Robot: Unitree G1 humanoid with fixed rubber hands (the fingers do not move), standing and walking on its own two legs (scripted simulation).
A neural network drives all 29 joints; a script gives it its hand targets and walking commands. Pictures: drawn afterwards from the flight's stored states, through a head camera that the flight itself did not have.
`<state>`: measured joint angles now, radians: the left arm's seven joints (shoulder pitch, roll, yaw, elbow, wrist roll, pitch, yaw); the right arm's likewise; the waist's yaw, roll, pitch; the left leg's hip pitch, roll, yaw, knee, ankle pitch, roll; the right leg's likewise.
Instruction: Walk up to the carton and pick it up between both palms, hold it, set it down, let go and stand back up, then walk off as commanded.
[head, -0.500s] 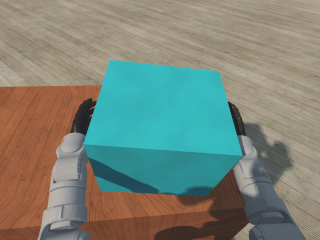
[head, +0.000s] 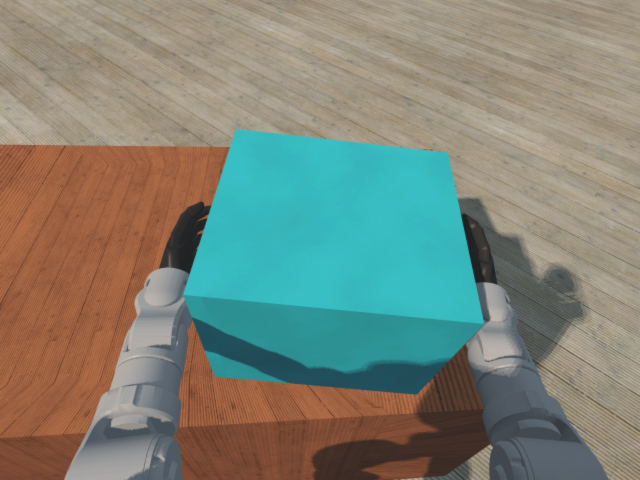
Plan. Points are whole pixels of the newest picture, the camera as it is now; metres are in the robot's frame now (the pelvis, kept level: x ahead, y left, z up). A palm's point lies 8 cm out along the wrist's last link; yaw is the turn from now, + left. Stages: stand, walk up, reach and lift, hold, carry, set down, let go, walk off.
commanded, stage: set down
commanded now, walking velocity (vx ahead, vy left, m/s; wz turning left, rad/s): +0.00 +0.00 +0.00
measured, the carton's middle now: (329, 266) +0.39 +0.01 +0.04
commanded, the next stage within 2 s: none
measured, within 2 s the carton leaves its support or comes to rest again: rests again in 1.18 s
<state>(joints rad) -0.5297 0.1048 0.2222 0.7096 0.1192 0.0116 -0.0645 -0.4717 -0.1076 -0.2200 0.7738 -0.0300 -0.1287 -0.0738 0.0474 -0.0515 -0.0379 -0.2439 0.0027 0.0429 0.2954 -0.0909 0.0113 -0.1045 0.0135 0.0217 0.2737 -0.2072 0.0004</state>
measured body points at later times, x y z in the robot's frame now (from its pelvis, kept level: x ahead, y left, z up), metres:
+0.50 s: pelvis +0.00 -0.01 +0.00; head +0.04 +0.01 +0.45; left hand +0.38 +0.20 +0.03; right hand +0.39 -0.18 +0.04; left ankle +0.04 +0.11 -0.75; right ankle -0.04 -0.12 -0.75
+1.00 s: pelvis +0.00 +0.00 -0.02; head +0.09 +0.02 +0.42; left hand +0.39 +0.21 -0.03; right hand +0.40 -0.18 -0.01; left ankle +0.04 +0.11 -0.75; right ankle -0.04 -0.12 -0.75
